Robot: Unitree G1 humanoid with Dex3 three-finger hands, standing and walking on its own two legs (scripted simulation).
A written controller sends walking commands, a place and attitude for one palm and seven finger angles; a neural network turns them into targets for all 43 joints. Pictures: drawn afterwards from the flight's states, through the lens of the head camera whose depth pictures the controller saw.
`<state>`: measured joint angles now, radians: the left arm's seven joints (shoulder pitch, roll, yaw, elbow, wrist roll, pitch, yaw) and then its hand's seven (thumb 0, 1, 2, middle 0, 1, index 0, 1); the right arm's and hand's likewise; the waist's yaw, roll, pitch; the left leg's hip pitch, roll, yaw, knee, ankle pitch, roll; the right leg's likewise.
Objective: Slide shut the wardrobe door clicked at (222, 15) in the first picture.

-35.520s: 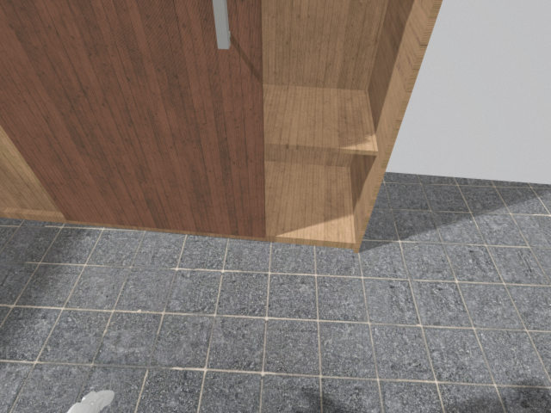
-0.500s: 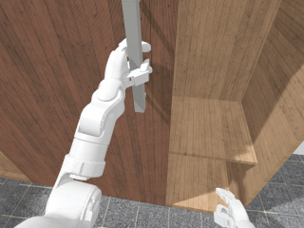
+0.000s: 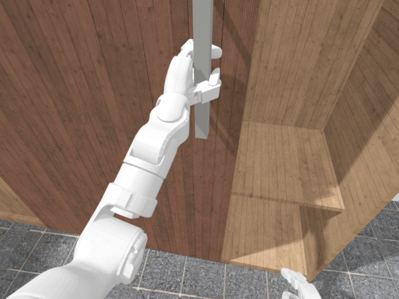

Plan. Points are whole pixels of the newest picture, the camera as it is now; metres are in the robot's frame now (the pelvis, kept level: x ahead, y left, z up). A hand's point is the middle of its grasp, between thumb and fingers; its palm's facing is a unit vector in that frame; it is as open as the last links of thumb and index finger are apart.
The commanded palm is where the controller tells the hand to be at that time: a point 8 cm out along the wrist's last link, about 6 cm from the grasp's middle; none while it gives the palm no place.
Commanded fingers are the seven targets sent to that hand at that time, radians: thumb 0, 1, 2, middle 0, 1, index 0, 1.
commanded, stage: tug the door sideways, standing still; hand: left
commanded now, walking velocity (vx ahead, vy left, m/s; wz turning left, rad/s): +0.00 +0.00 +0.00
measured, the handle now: (204, 70) +0.45 +0.04 +0.27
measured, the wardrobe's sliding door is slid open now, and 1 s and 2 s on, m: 0.40 0.37 0.15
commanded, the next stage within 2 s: step sideways, sliding the door along in 0.02 s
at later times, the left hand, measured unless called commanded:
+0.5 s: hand (214, 89) +0.41 +0.02 +0.25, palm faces +0.02 -1.00 -0.08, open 6.3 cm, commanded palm +0.39 +0.03 +0.26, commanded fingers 0.00 0.90 0.90 -0.45 -1.40 -0.45 -1.40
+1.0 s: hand (231, 91) +0.41 -0.01 +0.25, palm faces +0.19 -0.97 -0.12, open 6.7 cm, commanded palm +0.38 -0.03 +0.26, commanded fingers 0.00 0.90 0.90 -0.45 -1.40 -0.45 -1.40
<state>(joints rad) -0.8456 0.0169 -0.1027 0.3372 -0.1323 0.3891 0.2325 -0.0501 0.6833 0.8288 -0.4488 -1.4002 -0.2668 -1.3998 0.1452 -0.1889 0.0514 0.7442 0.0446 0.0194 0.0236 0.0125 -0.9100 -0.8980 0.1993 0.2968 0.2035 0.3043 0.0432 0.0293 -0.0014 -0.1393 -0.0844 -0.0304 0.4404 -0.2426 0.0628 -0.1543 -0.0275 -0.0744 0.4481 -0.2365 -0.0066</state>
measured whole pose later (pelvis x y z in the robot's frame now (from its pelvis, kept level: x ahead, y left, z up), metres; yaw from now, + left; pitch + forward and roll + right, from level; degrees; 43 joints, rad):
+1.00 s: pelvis +0.04 -0.18 -0.03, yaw +5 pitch -6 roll -4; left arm -0.70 0.24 0.04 0.05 -0.07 0.00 0.07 -0.25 0.64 0.88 -0.45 -1.40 -0.21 -1.21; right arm 0.03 -0.16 -0.01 0.64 0.07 0.05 0.03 0.01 -0.91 -0.90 0.20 0.30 0.21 0.30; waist 0.11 0.08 0.21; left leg -0.26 0.20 -0.15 0.90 -0.42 -0.06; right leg -0.25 0.00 -0.09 0.68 -0.32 0.01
